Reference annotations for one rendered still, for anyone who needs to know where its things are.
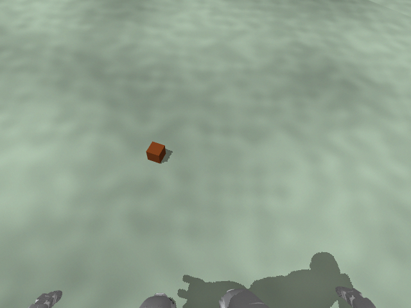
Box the cube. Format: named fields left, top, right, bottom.
left=146, top=141, right=166, bottom=163

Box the left robot hand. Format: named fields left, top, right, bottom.
left=28, top=290, right=62, bottom=308

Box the right robot hand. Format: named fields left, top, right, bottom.
left=335, top=286, right=376, bottom=308

